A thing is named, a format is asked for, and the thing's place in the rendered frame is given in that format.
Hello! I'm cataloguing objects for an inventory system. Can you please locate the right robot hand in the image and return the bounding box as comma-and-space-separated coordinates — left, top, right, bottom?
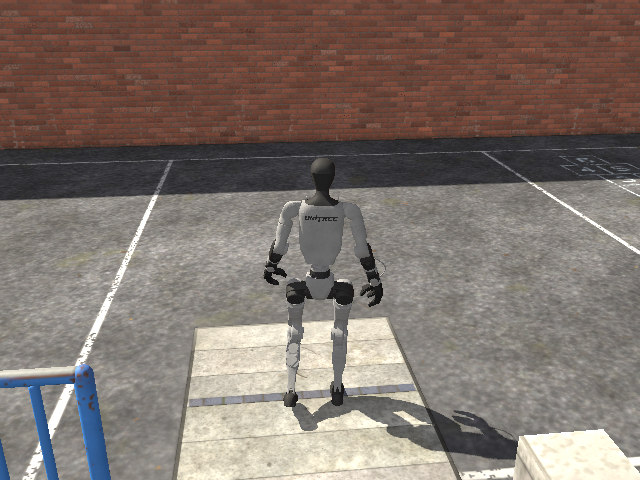
360, 283, 383, 307

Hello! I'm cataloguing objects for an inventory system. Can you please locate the right robot forearm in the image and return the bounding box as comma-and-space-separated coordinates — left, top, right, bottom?
360, 243, 381, 287

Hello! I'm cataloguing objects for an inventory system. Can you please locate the left robot forearm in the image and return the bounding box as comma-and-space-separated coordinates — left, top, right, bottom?
265, 239, 283, 272

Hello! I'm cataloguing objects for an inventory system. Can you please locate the left robot hand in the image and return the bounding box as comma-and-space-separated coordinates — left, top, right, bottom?
263, 268, 287, 285

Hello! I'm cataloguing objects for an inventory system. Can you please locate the left robot foot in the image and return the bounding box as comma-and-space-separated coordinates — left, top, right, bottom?
283, 390, 298, 407

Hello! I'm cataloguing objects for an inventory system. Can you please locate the robot left shin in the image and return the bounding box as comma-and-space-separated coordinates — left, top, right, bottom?
286, 325, 301, 395

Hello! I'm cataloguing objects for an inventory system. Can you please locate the right robot upper arm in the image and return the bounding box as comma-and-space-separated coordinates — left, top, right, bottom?
343, 202, 370, 259

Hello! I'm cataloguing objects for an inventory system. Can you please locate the left robot upper arm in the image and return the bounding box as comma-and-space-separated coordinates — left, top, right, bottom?
273, 201, 301, 255

